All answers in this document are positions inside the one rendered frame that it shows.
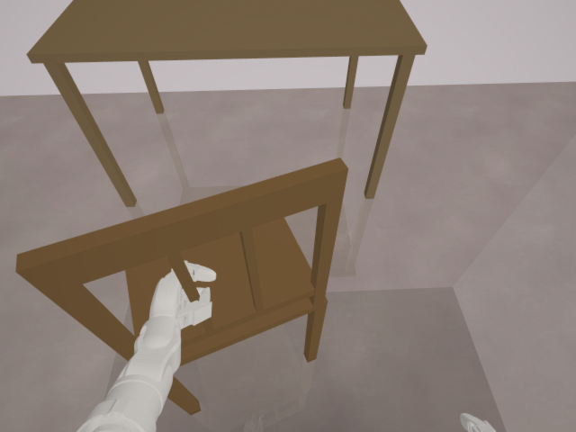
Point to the right robot hand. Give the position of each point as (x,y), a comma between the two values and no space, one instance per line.
(473,424)

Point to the left robot hand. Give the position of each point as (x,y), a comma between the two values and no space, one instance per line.
(170,300)

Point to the left robot forearm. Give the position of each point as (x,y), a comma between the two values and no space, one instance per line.
(138,396)

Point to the table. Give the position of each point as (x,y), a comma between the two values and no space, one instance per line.
(149,30)

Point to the chair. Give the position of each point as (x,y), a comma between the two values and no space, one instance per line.
(263,279)

